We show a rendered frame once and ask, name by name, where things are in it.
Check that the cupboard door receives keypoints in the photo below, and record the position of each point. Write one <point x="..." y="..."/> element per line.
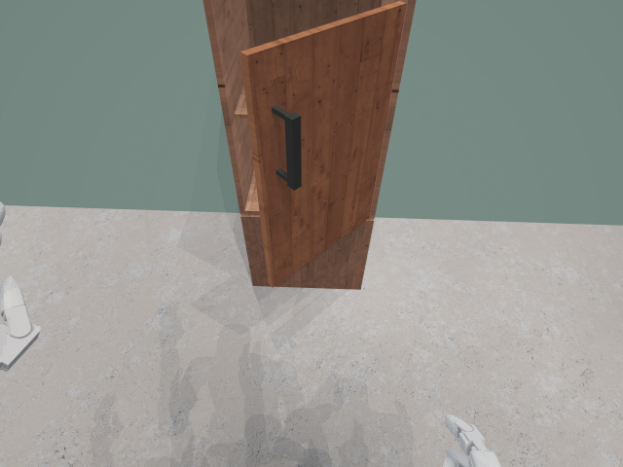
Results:
<point x="338" y="77"/>

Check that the left robot hand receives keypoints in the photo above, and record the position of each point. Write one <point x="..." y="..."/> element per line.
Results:
<point x="18" y="333"/>

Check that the right robot hand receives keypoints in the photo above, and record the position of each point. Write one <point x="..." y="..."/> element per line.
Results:
<point x="471" y="442"/>

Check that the handle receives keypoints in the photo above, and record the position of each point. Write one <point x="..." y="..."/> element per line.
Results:
<point x="293" y="177"/>

